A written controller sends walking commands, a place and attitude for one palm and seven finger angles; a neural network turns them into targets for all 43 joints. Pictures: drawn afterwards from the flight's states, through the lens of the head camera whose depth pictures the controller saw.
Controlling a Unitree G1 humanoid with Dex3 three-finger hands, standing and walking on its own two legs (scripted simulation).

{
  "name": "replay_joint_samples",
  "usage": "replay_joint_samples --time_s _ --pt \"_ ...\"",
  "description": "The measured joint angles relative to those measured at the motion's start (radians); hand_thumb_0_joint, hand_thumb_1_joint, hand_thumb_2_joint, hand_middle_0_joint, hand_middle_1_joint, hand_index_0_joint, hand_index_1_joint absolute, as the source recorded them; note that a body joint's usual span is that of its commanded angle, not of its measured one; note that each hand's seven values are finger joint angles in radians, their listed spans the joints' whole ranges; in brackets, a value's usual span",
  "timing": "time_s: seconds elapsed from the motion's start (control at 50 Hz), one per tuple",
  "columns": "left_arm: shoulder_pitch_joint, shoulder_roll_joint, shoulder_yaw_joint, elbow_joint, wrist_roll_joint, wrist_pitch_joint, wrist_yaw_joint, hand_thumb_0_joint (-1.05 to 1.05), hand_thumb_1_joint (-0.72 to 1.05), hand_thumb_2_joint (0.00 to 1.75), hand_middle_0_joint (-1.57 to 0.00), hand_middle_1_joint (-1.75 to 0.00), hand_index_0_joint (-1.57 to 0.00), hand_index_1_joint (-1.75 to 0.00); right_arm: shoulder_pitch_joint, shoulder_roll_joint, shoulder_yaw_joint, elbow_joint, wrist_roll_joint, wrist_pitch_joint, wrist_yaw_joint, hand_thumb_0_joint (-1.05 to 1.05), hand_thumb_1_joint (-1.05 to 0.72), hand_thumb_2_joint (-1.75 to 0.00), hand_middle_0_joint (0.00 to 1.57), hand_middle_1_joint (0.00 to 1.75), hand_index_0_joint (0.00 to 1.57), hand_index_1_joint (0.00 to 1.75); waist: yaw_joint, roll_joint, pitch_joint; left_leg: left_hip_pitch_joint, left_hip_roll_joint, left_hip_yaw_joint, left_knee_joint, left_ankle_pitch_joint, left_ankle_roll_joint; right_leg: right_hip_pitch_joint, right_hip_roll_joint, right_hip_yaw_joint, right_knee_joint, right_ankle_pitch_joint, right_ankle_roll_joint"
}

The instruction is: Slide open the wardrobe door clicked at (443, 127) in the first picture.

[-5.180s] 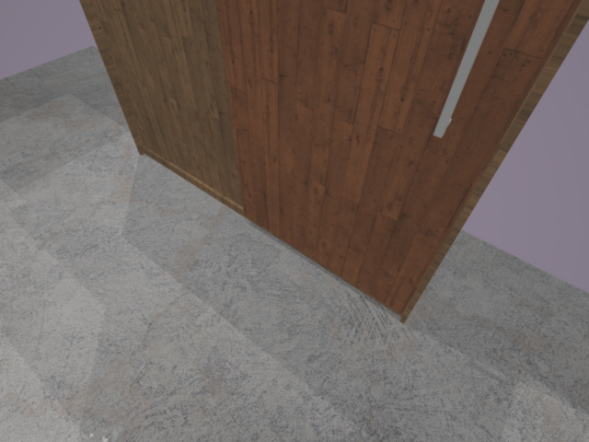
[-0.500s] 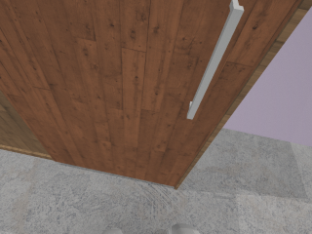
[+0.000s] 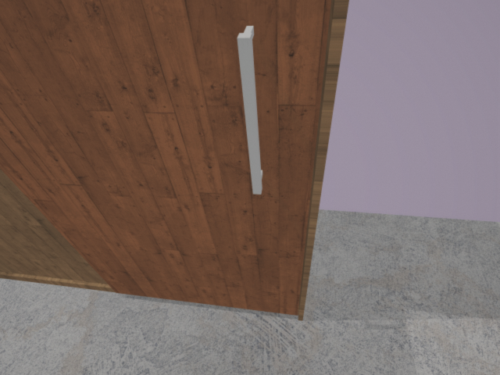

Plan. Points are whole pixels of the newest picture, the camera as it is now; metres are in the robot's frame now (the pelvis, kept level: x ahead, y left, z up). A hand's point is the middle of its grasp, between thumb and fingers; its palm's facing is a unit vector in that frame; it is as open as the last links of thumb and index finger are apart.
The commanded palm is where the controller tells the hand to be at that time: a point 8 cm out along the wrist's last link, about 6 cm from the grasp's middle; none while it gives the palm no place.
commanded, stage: come to a stop and stand still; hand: right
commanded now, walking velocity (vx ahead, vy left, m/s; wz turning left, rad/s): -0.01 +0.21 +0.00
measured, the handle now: (254, 123) +0.47 +0.01 +0.18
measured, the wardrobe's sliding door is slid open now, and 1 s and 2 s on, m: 0.00 0.00 0.00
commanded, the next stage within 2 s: look again from close up in 0.82 s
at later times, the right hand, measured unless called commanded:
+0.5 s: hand out of the picture +0.11 -0.10 -0.17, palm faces +0.00 +0.99 -0.17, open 7.4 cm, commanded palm none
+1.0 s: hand out of the picture -0.01 -0.11 -0.18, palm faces +0.05 +0.98 -0.20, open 7.4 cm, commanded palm none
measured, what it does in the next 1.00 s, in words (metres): steps on the spot: left foot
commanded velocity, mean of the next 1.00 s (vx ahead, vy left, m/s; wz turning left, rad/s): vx -0.01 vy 0.01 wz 0.00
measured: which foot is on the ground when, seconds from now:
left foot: up 0.00-0.32, down 0.34-1.00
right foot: down 0.00-1.00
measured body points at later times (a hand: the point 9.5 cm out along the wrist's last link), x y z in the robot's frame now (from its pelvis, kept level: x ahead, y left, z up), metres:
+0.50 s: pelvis +0.02 +0.05 -0.01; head +0.02 +0.06 +0.44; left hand -0.04 +0.26 -0.18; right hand +0.11 -0.16 -0.16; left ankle +0.01 +0.14 -0.75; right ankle -0.02 -0.09 -0.74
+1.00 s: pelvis +0.02 +0.06 -0.01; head +0.04 +0.06 +0.44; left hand +0.03 +0.28 -0.17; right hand -0.01 -0.17 -0.16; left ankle +0.01 +0.14 -0.75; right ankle -0.01 -0.09 -0.75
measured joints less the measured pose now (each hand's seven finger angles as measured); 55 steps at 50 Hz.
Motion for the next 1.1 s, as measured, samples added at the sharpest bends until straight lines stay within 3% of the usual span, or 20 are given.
replay_joint_samples --time_s 0.1,0.18,0.28,0.34,0.42,0.48,0.54,0.6,0.72,0.92,1.0,1.1 --pt "0.034 -0.029 -0.004 0.025 0.000 -0.017 0.027 0.00 0.91 0.89 -0.21 -0.30 -0.20 -0.30 -0.015 0.012 0.001 0.012 0.002 0.008 0.002 0.01 -0.91 -0.90 0.19 0.30 0.19 0.30 0.021 0.001 0.038 -0.005 -0.017 0.001 0.087 -0.034 -0.009 0.012 0.006 -0.019 -0.033 0.014 -0.007" --pt "0.053 -0.035 0.004 0.043 0.002 -0.016 0.037 0.00 0.91 0.89 -0.21 -0.30 -0.20 -0.30 -0.058 0.023 0.002 0.008 0.006 0.020 0.002 0.01 -0.91 -0.90 0.19 0.30 0.19 0.30 0.045 -0.005 0.076 0.002 -0.013 0.017 0.065 -0.069 -0.006 0.006 0.002 -0.027 -0.014 0.003 -0.006" --pt "0.070 -0.020 0.018 0.078 0.005 -0.007 0.031 0.00 0.91 0.89 -0.21 -0.30 -0.20 -0.30 -0.135 0.049 0.014 -0.011 0.013 0.006 0.001 0.01 -0.91 -0.90 0.19 0.30 0.19 0.29 0.068 -0.028 0.099 0.074 0.005 0.038 -0.150 -0.084 0.015 -0.011 -0.004 -0.024 0.036 -0.026 0.010" --pt "0.079 -0.007 0.027 0.100 -0.002 -0.002 0.024 0.00 0.91 0.89 -0.21 -0.30 -0.20 -0.30 -0.163 0.064 0.022 -0.022 0.016 -0.020 -0.003 0.01 -0.91 -0.90 0.19 0.30 0.19 0.29 0.066 -0.037 0.085 0.161 0.014 0.053 -0.350 0.051 0.026 -0.025 -0.003 -0.029 0.094 -0.064 0.030" --pt "0.059 0.016 0.030 0.110 -0.014 0.009 0.018 0.00 0.91 0.89 -0.21 -0.30 -0.20 -0.30 -0.185 0.102 0.041 -0.006 0.017 -0.056 -0.018 0.01 -0.91 -0.90 0.19 0.30 0.19 0.30 0.078 -0.094 0.066 0.196 -0.017 0.093 -0.371 0.026 0.075 -0.054 -0.042 -0.005 0.170 -0.140 0.053" --pt "0.031 0.014 0.028 0.104 -0.012 0.019 0.016 0.00 0.91 0.89 -0.20 -0.30 -0.20 -0.30 -0.184 0.116 0.047 -0.001 0.017 -0.064 -0.026 0.00 -0.91 -0.90 0.20 0.30 0.20 0.30 0.064 -0.093 0.047 0.221 -0.023 0.114 -0.389 0.026 0.092 -0.080 -0.056 -0.001 0.202 -0.155 0.055" --pt "-0.007 0.013 0.027 0.095 -0.011 0.012 0.015 0.00 0.91 0.89 -0.20 -0.30 -0.20 -0.30 -0.171 0.123 0.039 0.004 0.029 -0.068 -0.034 -0.01 -0.92 -0.90 0.20 0.30 0.20 0.30 0.045 -0.090 0.041 0.235 -0.038 0.122 -0.388 0.021 0.098 -0.072 -0.072 0.008 0.158 -0.035 0.065" --pt "-0.036 0.002 0.023 0.088 -0.008 0.005 0.013 0.00 0.91 0.89 -0.20 -0.30 -0.20 -0.30 -0.150 0.102 0.031 0.012 0.029 -0.063 -0.038 -0.03 -0.94 -0.90 0.20 0.30 0.20 0.30 0.030 -0.067 0.020 0.247 -0.037 0.117 -0.402 0.021 0.100 -0.046 -0.070 0.000 0.120 -0.032 0.086" --pt "-0.070 0.023 0.020 0.081 -0.006 -0.002 0.017 0.02 0.94 0.89 -0.20 -0.30 -0.20 -0.30 -0.098 0.075 0.035 0.036 0.024 -0.060 -0.036 -0.02 -0.94 -0.90 0.20 0.30 0.20 0.30 0.008 -0.067 0.028 0.263 -0.039 0.113 -0.449 0.045 0.100 -0.022 -0.068 -0.007 0.058 -0.009 0.088" --pt "-0.080 0.031 0.010 0.087 -0.013 0.002 0.012 0.01 0.92 0.89 -0.20 -0.30 -0.20 -0.30 0.006 0.090 0.054 0.099 0.022 -0.053 -0.032 0.00 -0.91 -0.90 0.20 0.30 0.20 0.30 -0.008 -0.073 0.057 0.281 -0.036 0.105 -0.477 0.056 0.097 0.005 -0.063 -0.016 0.017 0.007 0.085" --pt "-0.065 0.040 0.023 0.028 -0.005 0.000 0.005 0.01 0.92 0.89 -0.20 -0.30 -0.20 -0.30 0.038 0.094 0.066 0.063 0.013 -0.067 -0.033 0.00 -0.91 -0.90 0.20 0.30 0.20 0.30 -0.002 -0.079 0.063 0.238 -0.030 0.114 -0.422 0.035 0.094 -0.054 -0.061 -0.004 0.097 -0.024 0.073" --pt "-0.055 0.059 0.036 0.009 -0.008 0.000 0.001 0.01 0.92 0.89 -0.20 -0.30 -0.20 -0.30 0.059 0.095 0.065 0.045 0.007 -0.075 -0.037 0.01 -0.90 -0.90 0.20 0.30 0.20 0.30 -0.001 -0.088 0.024 0.221 -0.017 0.117 -0.376 0.008 0.080 -0.084 -0.052 0.002 0.167 -0.065 0.063"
